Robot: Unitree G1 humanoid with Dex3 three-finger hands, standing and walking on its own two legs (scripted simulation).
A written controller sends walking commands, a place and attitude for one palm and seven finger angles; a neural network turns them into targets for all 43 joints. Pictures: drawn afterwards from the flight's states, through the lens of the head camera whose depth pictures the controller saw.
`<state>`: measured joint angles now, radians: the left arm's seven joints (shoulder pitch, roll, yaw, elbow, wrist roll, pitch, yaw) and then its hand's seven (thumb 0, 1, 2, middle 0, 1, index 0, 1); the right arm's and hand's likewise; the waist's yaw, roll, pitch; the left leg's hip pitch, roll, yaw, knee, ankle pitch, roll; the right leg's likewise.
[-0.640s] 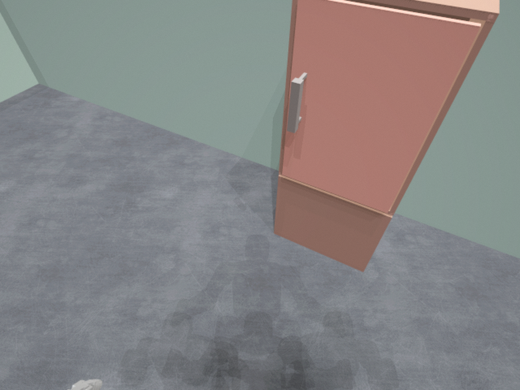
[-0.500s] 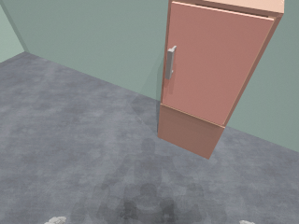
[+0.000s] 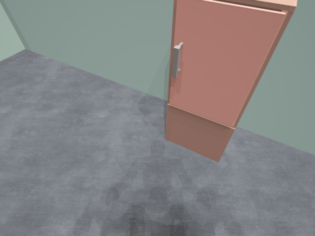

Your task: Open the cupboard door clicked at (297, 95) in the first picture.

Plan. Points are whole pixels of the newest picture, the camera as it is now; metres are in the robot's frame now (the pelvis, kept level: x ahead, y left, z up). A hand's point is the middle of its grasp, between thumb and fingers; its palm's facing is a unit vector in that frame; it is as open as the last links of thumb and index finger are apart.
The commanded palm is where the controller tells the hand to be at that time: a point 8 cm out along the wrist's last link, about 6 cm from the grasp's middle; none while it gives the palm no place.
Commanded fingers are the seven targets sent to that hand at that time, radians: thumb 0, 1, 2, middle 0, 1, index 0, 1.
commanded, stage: stand and wait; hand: left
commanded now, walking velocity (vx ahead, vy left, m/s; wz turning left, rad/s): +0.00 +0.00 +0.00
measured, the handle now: (177, 60) +0.87 -0.04 -0.02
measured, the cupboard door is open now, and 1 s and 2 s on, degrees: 0 0 0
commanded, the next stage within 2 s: look at it before walking up in 0.18 s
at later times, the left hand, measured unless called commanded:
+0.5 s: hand out of the picture +0.08 +0.24 -0.15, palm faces -0.03 -0.94 -0.33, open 7.4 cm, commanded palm none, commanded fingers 0.00 0.90 0.90 -0.20 -0.30 -0.20 -0.30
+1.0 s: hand out of the picture +0.07 +0.25 -0.16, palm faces -0.03 -0.94 -0.34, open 7.4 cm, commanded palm none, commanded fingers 0.00 0.90 0.90 -0.20 -0.30 -0.20 -0.30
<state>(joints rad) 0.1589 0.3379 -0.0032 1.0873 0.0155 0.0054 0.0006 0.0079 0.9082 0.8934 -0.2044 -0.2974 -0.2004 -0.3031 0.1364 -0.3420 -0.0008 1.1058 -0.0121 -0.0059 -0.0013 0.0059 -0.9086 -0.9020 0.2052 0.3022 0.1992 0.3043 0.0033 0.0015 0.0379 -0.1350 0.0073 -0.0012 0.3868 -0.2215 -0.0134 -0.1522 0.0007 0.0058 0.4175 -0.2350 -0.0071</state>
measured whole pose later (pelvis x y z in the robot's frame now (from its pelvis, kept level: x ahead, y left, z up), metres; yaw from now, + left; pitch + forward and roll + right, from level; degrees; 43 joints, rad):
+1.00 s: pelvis +0.00 +0.00 +0.00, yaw -1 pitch -1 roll +0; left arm 0.15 0.34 0.00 1.08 0.02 0.01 0.00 0.01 0.91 0.89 -0.20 -0.30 -0.20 -0.30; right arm 0.11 -0.33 0.00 1.10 -0.01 -0.01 -0.01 0.00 -0.91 -0.90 0.21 0.30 0.20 0.30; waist 0.01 0.00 0.04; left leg -0.12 0.02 0.01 0.36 -0.22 -0.02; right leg -0.15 0.01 0.02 0.39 -0.22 -0.01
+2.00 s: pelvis -0.02 +0.05 +0.00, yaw -24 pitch +0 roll -2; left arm 0.24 0.24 0.06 0.98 0.04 0.06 -0.01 0.01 0.91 0.89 -0.20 -0.30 -0.19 -0.30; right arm 0.31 -0.16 -0.02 1.00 -0.03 -0.02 -0.02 0.00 -0.91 -0.90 0.20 0.30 0.20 0.30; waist -0.02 -0.02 0.00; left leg -0.17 0.04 0.10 0.43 -0.27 0.04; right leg -0.37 -0.02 -0.01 0.86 -0.43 0.03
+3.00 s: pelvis +0.27 +0.00 -0.01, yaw -23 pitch +0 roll +1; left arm 0.20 0.14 0.03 1.04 0.03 -0.02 0.03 0.00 0.95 0.89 -0.20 -0.30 -0.20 -0.30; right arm 0.28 -0.13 -0.03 1.11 -0.01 0.01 -0.02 0.00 -0.92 -0.90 0.20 0.30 0.20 0.30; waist -0.02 0.04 0.03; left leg -0.21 0.04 0.13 0.66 -0.48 -0.02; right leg -0.33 -0.04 -0.13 0.58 -0.25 -0.06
